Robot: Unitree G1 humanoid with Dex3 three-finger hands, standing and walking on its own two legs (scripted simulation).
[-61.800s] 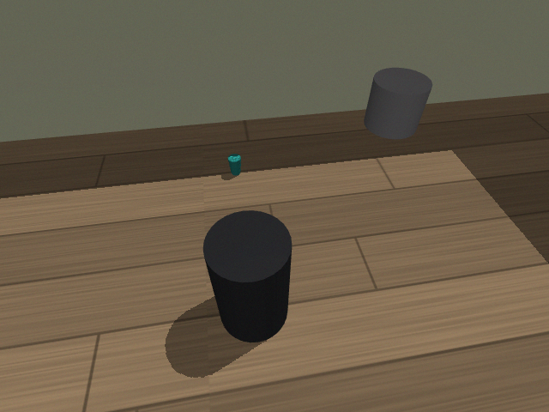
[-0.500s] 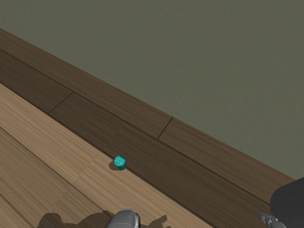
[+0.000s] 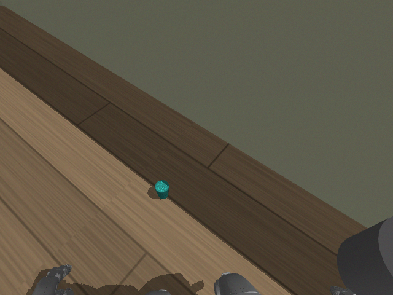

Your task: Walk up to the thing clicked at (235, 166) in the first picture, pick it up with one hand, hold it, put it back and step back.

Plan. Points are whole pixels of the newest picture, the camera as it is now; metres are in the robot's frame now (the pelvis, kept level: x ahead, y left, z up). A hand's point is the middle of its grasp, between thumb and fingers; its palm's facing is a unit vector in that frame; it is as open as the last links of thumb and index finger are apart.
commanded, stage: step back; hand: left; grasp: from above
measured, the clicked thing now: (162, 190) +0.65 +0.18 -0.71
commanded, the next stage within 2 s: none
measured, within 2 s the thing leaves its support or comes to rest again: neither
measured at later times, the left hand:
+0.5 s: hand out of the picture -0.06 +0.25 -0.13, palm faces -0.02 -0.89 -0.45, open 7.4 cm
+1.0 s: hand out of the picture -0.26 +0.24 -0.15, palm faces -0.06 -0.91 -0.41, open 7.4 cm
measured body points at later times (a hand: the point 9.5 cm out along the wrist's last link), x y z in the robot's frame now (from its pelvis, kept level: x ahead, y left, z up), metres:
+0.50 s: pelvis -0.16 -0.02 +0.00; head -0.11 -0.05 +0.44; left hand -0.06 +0.29 -0.10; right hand -0.10 -0.35 -0.13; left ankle -0.18 +0.11 -0.67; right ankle -0.12 -0.14 -0.73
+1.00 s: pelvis -0.35 -0.03 -0.01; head -0.30 -0.04 +0.43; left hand -0.25 +0.29 -0.13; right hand -0.22 -0.35 -0.12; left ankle -0.23 +0.10 -0.72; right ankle -0.37 -0.15 -0.73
